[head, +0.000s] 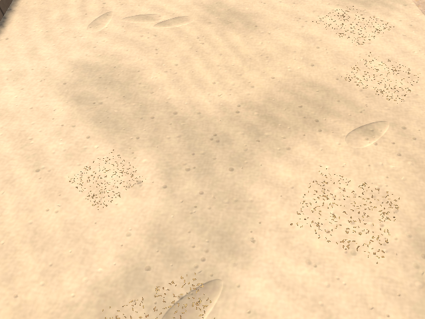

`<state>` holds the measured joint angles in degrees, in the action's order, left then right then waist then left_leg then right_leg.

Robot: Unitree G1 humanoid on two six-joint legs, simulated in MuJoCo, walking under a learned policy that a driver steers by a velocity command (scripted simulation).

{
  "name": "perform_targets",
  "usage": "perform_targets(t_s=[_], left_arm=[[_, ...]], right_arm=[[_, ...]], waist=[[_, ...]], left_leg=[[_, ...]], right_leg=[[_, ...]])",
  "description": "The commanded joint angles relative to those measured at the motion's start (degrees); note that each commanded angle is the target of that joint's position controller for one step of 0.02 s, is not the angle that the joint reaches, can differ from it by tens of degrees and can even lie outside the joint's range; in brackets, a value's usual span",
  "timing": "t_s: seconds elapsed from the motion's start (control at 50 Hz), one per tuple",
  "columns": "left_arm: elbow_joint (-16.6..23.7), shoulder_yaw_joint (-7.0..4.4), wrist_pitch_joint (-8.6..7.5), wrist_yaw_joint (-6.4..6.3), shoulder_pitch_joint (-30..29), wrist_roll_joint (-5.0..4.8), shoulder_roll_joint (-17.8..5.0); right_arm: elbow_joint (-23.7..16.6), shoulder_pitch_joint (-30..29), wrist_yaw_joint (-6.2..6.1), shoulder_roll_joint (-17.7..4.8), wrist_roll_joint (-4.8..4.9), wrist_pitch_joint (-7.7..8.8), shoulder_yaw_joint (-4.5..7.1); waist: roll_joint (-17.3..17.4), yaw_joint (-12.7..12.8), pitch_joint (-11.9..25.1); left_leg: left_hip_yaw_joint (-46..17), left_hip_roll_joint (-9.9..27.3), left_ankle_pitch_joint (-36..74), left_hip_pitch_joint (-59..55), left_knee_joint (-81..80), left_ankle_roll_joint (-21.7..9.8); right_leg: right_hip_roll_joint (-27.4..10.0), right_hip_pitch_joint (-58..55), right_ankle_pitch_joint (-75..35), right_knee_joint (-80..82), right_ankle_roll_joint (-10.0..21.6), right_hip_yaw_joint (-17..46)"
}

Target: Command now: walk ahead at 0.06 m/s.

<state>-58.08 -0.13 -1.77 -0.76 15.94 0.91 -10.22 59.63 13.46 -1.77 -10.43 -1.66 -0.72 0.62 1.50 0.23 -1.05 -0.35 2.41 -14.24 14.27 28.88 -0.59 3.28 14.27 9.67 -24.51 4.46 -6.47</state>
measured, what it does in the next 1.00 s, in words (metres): walks ahead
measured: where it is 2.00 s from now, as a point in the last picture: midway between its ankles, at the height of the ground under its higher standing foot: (223, 249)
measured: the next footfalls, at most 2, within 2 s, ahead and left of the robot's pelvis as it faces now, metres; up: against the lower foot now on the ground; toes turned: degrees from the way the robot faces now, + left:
left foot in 1.20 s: +0.47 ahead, +0.06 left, +0.00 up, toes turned +4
right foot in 1.76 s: +0.78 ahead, -0.11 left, +0.00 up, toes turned -5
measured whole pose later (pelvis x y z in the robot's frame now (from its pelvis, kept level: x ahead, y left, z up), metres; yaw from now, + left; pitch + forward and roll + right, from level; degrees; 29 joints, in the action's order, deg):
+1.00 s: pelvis +0.18 -0.02 +0.01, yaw -1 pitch +1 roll +1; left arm -64.1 -1.2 -5.4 -0.9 29.7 1.0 -7.8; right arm 57.3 8.0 1.8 -11.8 -1.8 2.6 3.2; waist 1.4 2.0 -0.3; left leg 3.3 3.1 -10.2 33.7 54.1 -2.9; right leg 3.1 -2.0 15.6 -12.5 4.3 -3.8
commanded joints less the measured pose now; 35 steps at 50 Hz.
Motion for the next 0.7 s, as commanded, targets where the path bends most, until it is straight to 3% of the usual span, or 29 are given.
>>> perform_targets(t_s=[0.02,0.04,0.06,0.1,0.2,0.44,0.46,0.5,0.52,0.56,0.6,0.62,0.66,0.7], left_arm=[[1.37,-0.87,0.20,-0.12,4.75,-0.87,-3.70],[-0.10,-0.69,0.56,-0.23,4.73,-0.77,-3.49],[-0.43,-0.97,0.72,-0.37,4.23,-0.64,-4.34],[-1.05,-1.23,0.78,-0.44,3.86,-0.37,-5.23],[-2.92,-0.74,0.59,-0.84,3.48,-0.46,-3.58],[-6.26,-0.28,0.97,-1.45,4.94,-0.45,-2.46],[-6.59,-0.22,1.02,-1.43,5.46,-0.39,-2.25],[-6.38,-0.88,1.41,-1.27,5.62,-0.26,-3.44],[-5.90,-1.12,1.63,-1.05,5.37,-0.01,-3.66],[-4.48,-1.01,1.51,-0.49,3.69,0.35,-2.21],[-2.60,-0.68,0.57,0.18,1.14,1.20,-0.09],[-1.54,-0.93,-0.02,0.46,-0.24,1.43,-0.96],[-0.24,-1.57,-1.10,1.10,-0.46,0.95,-2.34],[-0.79,-1.64,-1.95,1.37,3.41,0.33,-1.05]], right_arm=[[0.63,4.06,-0.57,-7.60,0.49,1.35,0.81],[1.07,3.06,-0.22,-5.16,1.25,1.60,0.32],[1.16,2.65,-0.05,-3.93,1.35,1.97,-0.04],[1.77,2.86,-0.28,-4.18,1.46,2.18,0.02],[3.24,4.93,-0.47,-3.17,1.31,2.06,-0.16],[5.35,6.61,-0.72,-2.12,1.28,1.89,-0.61],[5.66,7.34,-0.71,-1.93,1.22,1.84,-0.66],[5.61,8.15,-0.63,-3.73,1.10,1.40,0.22],[5.17,8.23,-0.45,-4.48,0.94,1.07,0.64],[4.91,10.47,-0.14,-4.64,0.93,0.93,1.12],[5.77,14.03,-0.16,-6.71,0.81,1.24,2.26],[5.69,14.04,-0.11,-7.08,0.66,1.48,2.65],[4.88,12.24,0.14,-7.31,0.45,2.20,3.03],[3.75,8.00,0.34,-6.96,1.13,2.65,3.21]], waist=[[4.80,2.43,-3.13],[5.41,1.72,-3.27],[4.35,1.65,-3.46],[3.23,1.44,-2.56],[-0.55,0.43,-2.43],[-1.25,0.22,-2.80],[-1.16,0.18,-1.72],[-0.17,0.04,-2.95],[0.47,-0.08,-5.25],[2.36,-1.43,-9.76],[7.47,-2.91,-9.74],[7.29,-3.10,-9.60],[5.38,-1.74,-8.03],[4.96,1.64,-8.18]], left_leg=[[-8.68,7.07,5.09,-4.81,-9.79,-2.98],[-8.80,6.73,-0.76,2.27,-12.35,-2.89],[-7.78,5.45,-2.25,4.68,-13.47,-1.94],[-5.94,3.73,0.59,2.51,-13.19,-1.22],[-5.18,3.58,4.73,-1.94,-11.96,-1.91],[-4.53,3.21,6.76,-3.02,-11.80,-2.21],[-4.35,2.68,2.44,-3.40,-12.23,-2.38],[-4.38,1.05,-13.21,-1.46,-11.49,-3.99],[-5.72,1.32,-21.68,0.57,-12.01,-5.19],[-11.33,4.38,-29.84,0.93,-14.83,-7.75],[-21.41,11.91,-32.12,-4.36,-20.72,-11.65],[-23.83,14.36,-29.76,-4.50,-22.21,-13.07],[-22.51,14.52,-25.05,-4.83,-22.10,-13.18],[-16.30,11.11,-21.05,0.80,-19.22,-11.02]], right_leg=[[-6.87,6.31,8.14,8.42,-0.84,8.93],[-6.14,-1.75,4.11,7.32,-1.57,7.66],[-6.92,-5.64,1.30,6.54,-1.64,8.26],[-7.98,-6.56,-0.22,6.36,-1.28,9.01],[-8.41,-4.30,-0.58,7.41,-1.75,9.14],[-8.80,-4.93,-2.43,6.78,-2.05,9.12],[-8.26,-5.28,1.39,6.87,-1.98,8.83],[-5.67,-2.92,15.27,3.92,-0.94,7.22],[-4.97,0.29,22.23,2.73,-0.24,7.12],[-3.83,7.24,25.07,-1.47,0.18,6.57],[-2.24,12.72,15.28,-11.27,-0.44,2.01],[-3.75,13.64,13.04,-14.58,-0.25,2.68],[-4.94,13.16,15.04,-16.21,0.21,4.12],[-4.12,3.53,11.94,-7.50,0.67,2.46]])
Over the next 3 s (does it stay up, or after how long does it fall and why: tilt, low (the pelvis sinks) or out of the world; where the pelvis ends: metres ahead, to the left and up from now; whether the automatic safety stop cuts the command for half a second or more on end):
stays up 1.17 -0.08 0.00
